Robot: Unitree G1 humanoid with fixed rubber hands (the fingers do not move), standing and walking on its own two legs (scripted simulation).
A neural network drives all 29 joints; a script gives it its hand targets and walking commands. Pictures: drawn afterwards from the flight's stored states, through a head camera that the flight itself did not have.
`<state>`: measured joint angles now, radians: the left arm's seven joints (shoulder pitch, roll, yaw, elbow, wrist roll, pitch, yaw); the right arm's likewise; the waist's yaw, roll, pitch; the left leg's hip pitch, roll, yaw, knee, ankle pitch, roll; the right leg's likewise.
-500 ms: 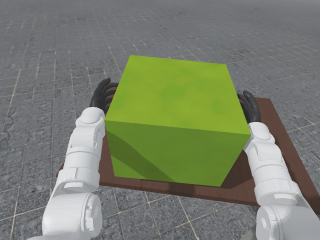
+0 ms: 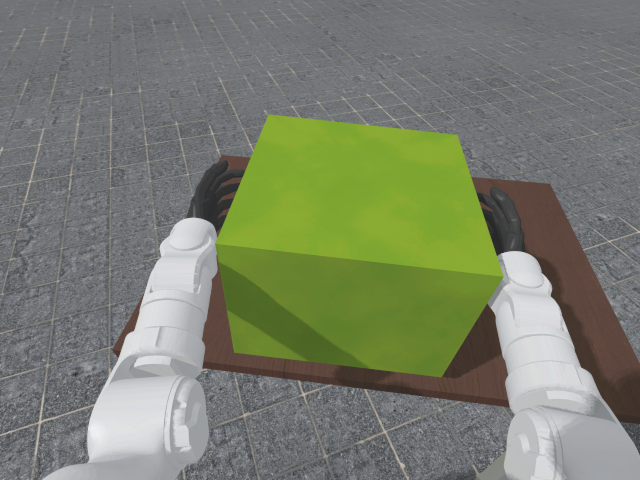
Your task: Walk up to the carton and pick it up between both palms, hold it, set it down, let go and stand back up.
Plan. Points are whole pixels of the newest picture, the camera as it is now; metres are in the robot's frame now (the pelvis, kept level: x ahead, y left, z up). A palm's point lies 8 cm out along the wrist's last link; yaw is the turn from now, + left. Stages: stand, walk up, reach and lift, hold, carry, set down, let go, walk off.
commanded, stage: set down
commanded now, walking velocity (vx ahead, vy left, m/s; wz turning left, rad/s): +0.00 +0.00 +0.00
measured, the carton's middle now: (350, 239) +0.45 -0.03 +0.08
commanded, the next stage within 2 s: none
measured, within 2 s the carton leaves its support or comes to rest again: rests again in 1.02 s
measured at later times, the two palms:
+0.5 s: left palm (214, 232) +0.43 +0.16 +0.11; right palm (499, 264) +0.39 -0.22 +0.10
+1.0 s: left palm (214, 239) +0.43 +0.16 +0.10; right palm (496, 265) +0.39 -0.22 +0.09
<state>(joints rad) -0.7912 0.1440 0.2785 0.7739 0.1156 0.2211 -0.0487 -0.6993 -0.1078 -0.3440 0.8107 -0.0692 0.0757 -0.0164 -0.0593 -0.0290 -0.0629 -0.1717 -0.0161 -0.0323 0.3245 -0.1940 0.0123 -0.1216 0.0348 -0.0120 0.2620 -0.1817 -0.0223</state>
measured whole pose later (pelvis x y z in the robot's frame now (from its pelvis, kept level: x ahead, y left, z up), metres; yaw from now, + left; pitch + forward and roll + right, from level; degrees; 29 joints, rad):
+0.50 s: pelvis +0.00 +0.00 +0.00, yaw -1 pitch +6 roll -1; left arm -0.84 0.14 0.30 0.93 0.13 0.11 -0.04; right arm -0.71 -0.09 -0.46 0.87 -0.19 0.00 0.02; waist -0.04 -0.02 -0.08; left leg -0.25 -0.01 -0.01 0.32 -0.18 0.02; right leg -0.21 0.03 -0.02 0.27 -0.17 -0.02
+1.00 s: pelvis +0.00 +0.00 +0.00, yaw -2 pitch +8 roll -1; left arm -0.84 0.14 0.33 0.99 0.15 0.01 -0.05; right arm -0.72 -0.08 -0.50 0.88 -0.22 -0.06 0.03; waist -0.03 -0.03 -0.08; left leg -0.28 -0.01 0.01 0.32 -0.18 0.02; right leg -0.24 0.02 -0.04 0.27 -0.16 -0.02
